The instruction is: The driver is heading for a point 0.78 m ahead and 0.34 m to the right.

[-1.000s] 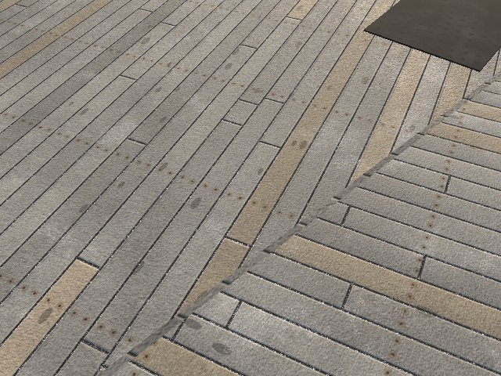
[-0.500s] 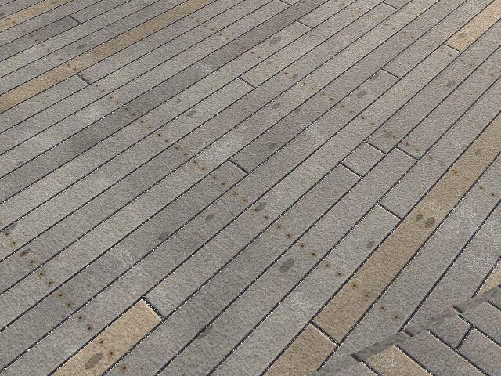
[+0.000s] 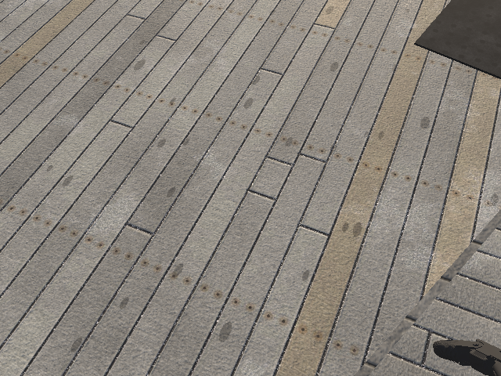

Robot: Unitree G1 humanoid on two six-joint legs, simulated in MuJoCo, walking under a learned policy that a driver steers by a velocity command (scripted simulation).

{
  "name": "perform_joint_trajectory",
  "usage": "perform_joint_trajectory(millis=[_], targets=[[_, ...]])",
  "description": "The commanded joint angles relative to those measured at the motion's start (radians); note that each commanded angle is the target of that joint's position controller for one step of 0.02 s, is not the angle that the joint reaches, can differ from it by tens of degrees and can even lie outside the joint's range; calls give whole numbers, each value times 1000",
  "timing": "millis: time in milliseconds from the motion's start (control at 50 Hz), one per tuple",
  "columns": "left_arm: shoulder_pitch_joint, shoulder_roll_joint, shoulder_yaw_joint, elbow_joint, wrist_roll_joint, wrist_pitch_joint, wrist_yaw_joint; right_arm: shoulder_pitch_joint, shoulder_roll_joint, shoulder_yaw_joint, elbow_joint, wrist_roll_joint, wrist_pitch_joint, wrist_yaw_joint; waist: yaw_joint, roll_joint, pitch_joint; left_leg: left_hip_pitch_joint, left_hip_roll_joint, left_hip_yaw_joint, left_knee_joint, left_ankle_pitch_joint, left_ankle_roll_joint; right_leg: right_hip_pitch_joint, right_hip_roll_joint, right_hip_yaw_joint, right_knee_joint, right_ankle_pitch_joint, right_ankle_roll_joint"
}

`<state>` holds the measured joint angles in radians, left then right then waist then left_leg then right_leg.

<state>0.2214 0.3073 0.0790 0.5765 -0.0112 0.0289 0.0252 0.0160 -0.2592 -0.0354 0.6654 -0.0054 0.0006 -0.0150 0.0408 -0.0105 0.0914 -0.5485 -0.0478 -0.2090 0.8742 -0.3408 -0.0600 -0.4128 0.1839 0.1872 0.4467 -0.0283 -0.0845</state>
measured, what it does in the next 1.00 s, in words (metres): steps on the spot, turning right: left foot, then right foot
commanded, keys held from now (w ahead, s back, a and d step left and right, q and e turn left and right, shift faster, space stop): e+shift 0.82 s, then q+shift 0.18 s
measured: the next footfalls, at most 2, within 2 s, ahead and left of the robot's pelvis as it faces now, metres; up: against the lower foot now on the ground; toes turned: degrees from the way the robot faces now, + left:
left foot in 0.18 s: +0.18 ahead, +0.16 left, +0.00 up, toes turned -21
right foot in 0.66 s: +0.03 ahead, -0.07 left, +0.00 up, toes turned -44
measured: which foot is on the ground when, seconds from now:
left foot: up 0.00-0.16, down 0.18-0.68, up 0.70-1.00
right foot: down 0.00-0.18, up 0.20-0.64, down 0.66-1.00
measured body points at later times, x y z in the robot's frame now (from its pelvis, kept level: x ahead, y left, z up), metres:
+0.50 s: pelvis +0.07 +0.08 +0.01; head +0.11 +0.07 +0.46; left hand +0.34 +0.26 -0.08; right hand +0.09 -0.23 -0.09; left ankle +0.14 +0.18 -0.73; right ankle +0.02 -0.06 -0.66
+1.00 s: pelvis +0.08 +0.02 +0.01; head +0.09 -0.02 +0.46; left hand +0.41 +0.04 -0.06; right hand -0.05 -0.27 -0.11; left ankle +0.23 +0.09 -0.70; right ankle +0.00 -0.04 -0.73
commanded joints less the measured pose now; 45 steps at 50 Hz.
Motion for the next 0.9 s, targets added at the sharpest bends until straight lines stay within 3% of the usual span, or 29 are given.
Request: perform_joint_trajectory(millis=[20,100,140,160,180,200,220,240,260,280,320,400,520,600,640,660,680,700,720,740,760,780,820,840,900], targets=[[-27,169,59,-89,-7,15,18,51,-95,-37,-20,7,-6,-8,-21,-102,-208,85,-41,49,-96,79,-18,128,-219,321,-145,-245,-93],[-45,162,62,-100,-4,30,12,32,-111,-51,-14,13,-32,0,-3,-163,-189,154,-50,40,-259,84,2,145,-202,387,-112,-280,-69],[-67,160,62,-110,-10,33,9,74,-135,-66,4,16,-46,6,-26,-176,-191,241,-34,41,-405,136,22,149,-186,424,-67,-274,-48],[-74,147,56,-113,-17,33,6,107,-153,-76,18,13,-50,5,-44,-146,-196,330,13,38,-519,219,44,112,-148,400,-9,-352,-19],[-5,99,42,-104,-15,34,2,105,-203,-87,7,0,-44,0,-11,-10,-247,460,198,-103,-562,184,118,26,-75,295,168,-560,21],[3,87,38,-130,-22,27,-4,73,-263,-93,-5,-31,-30,-4,22,259,-210,457,365,-332,-619,200,254,-152,41,61,409,-607,70],[-2,189,62,-123,-9,12,-13,53,-206,-87,-21,-45,-33,-7,14,252,-179,394,419,-375,-630,168,304,-213,-62,41,590,-530,111],[10,223,72,-96,-12,13,-18,3,-155,-72,-43,-31,-29,-18,17,187,-152,366,361,-253,-610,126,275,-210,-101,19,654,-452,126],[32,208,70,-69,-10,21,-15,-22,-135,-65,-54,-14,-21,-29,16,140,-135,359,295,-149,-590,125,237,-217,-114,-5,716,-392,141],[53,183,62,-60,-4,28,-14,-25,-135,-61,-58,-4,-13,-39,8,114,-123,363,273,-91,-583,158,226,-242,-126,-30,796,-352,153],[30,153,46,-76,-14,31,-17,9,-139,-54,-53,-13,-4,-48,-20,98,-101,369,256,12,-591,259,240,-274,-167,-102,831,-314,170],[-59,124,29,-119,-21,26,-14,103,-173,-63,-30,-23,9,-43,-93,138,-126,517,302,83,-598,338,285,-332,-256,-151,706,-301,210],[-75,88,16,-123,-11,29,-26,84,-217,-86,-19,-14,12,-13,-91,152,-152,503,352,228,-594,390,278,-174,-292,-214,473,-295,186],[-71,97,27,-118,-13,53,-40,78,-231,-101,-2,17,0,13,-68,168,-168,507,390,300,-528,479,237,-36,-268,-263,289,-314,129],[-24,107,43,-101,-16,64,-47,67,-221,-103,7,38,-2,20,-22,152,-186,486,387,351,-426,466,176,92,-237,-282,113,-235,76],[42,135,61,-73,-13,64,-37,104,-187,-98,29,42,-3,24,6,89,-200,404,341,401,-305,400,116,233,-210,-256,8,-123,32],[133,256,102,-59,-16,58,-18,119,-147,-87,18,15,-5,27,29,-144,-198,129,236,463,-20,83,27,458,-350,-1,-64,251,-55],[84,365,111,-87,11,37,-15,55,-101,-65,-75,-24,-13,21,-19,-375,-246,-205,85,352,217,-324,-40,541,-557,397,-56,358,-268],[68,278,94,-105,27,3,-30,-20,-162,-81,-72,-26,-15,11,51,-198,-289,-232,86,182,341,-308,-28,510,-550,350,-86,299,-288],[53,250,79,-85,24,-17,-29,-41,-165,-82,-80,-3,-17,5,24,-166,-244,-233,89,149,345,-217,1,458,-499,273,-97,223,-237],[4,228,75,-81,3,-22,-20,-11,-164,-85,-61,-1,-18,-5,-15,-101,-202,-228,104,132,304,-128,11,413,-441,211,-91,156,-181],[-49,200,63,-89,-14,-16,-11,11,-182,-89,-52,-12,-17,-14,-40,-98,-186,-210,105,124,260,-68,9,370,-419,178,-83,161,-151],[-92,192,54,-108,-2,-6,5,49,-170,-87,-35,-17,-19,-10,-68,-114,-206,-108,63,131,231,9,-8,283,-370,146,-69,232,-140],[-106,180,46,-107,6,-5,9,91,-163,-83,-11,-9,-16,-5,-76,-107,-229,-86,58,150,197,35,-20,292,-369,109,-57,259,-137],[-86,145,26,-80,12,-8,13,101,-119,-57,10,3,-5,5,-42,-115,-251,10,76,178,53,72,-38,279,-359,54,-22,288,-125]])
Keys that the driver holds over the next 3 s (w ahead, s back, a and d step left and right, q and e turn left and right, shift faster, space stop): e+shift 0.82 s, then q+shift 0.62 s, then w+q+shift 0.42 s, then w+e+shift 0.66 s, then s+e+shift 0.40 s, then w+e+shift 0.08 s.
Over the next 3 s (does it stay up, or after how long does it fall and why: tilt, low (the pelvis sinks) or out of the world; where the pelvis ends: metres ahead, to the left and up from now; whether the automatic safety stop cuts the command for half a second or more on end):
stays up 1.01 -0.09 -0.01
